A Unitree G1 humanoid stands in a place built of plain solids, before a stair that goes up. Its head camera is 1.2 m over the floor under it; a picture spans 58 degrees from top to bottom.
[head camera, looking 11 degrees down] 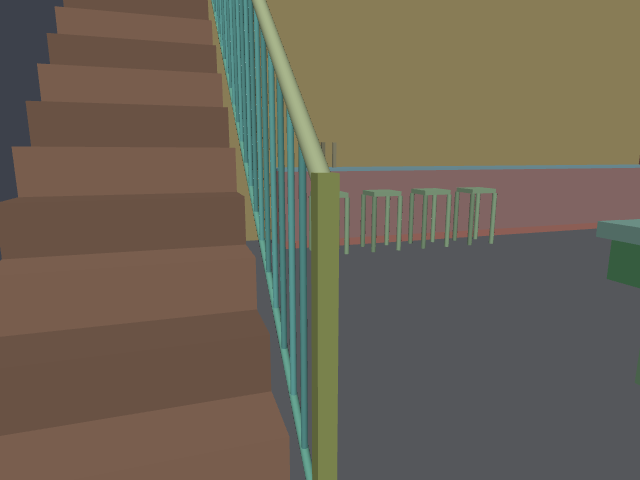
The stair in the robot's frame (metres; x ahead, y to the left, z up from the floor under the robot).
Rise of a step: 0.21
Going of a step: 0.25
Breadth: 0.90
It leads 18 degrees to the left of straight ahead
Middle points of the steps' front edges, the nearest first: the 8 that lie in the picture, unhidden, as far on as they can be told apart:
0.97 0.51 0.41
1.21 0.59 0.62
1.45 0.67 0.83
1.69 0.75 1.03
1.93 0.82 1.24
2.18 0.90 1.45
2.42 0.98 1.65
2.66 1.05 1.86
